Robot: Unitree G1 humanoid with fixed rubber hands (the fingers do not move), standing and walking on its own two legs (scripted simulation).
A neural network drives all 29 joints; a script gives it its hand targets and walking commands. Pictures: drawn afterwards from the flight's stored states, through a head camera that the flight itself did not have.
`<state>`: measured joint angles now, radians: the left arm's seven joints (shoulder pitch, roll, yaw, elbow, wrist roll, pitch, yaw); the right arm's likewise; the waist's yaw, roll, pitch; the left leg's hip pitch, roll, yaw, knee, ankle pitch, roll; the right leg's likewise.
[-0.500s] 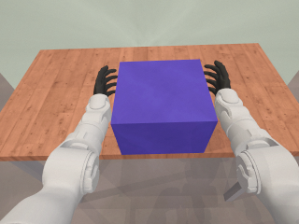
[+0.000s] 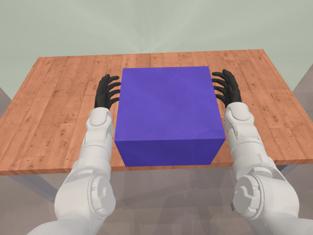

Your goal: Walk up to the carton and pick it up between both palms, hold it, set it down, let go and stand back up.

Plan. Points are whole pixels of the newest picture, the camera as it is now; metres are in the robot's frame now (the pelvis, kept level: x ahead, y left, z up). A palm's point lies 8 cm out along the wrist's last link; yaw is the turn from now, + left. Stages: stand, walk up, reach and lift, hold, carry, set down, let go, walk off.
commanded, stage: reach and lift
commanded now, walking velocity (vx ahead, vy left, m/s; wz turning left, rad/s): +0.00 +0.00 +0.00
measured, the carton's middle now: (166, 116) +0.42 -0.02 +0.06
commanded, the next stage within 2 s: none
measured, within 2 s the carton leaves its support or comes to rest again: leaves its support in 0.34 s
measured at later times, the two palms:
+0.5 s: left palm (103, 106) +0.42 +0.15 +0.10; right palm (231, 101) +0.41 -0.18 +0.11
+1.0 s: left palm (90, 104) +0.39 +0.17 +0.15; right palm (229, 106) +0.38 -0.16 +0.13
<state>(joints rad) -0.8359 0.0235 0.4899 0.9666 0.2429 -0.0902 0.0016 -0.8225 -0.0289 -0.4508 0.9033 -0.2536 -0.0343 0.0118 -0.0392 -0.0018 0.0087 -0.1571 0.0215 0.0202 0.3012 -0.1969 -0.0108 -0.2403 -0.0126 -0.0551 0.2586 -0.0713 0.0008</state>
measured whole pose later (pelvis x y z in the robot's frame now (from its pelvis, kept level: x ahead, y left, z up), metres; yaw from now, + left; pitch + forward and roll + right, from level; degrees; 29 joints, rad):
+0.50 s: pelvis +0.02 +0.01 +0.00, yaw +1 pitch +0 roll -1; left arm -0.69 -0.06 0.42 0.71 0.27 0.07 0.03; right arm -0.71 -0.04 -0.42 0.83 -0.25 -0.04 0.06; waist -0.06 -0.02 0.00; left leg -0.10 0.02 0.01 0.35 -0.26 -0.01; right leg -0.16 -0.01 -0.07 0.27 -0.12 0.01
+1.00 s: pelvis -0.01 +0.01 +0.00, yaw +3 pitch -2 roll -1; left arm -0.75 -0.02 0.35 0.68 0.22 0.18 0.02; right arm -0.69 -0.04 -0.38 0.85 -0.17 -0.07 0.00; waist -0.05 -0.02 0.00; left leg -0.09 0.01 -0.03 0.33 -0.21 0.00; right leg -0.13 -0.03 -0.10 0.24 -0.07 0.01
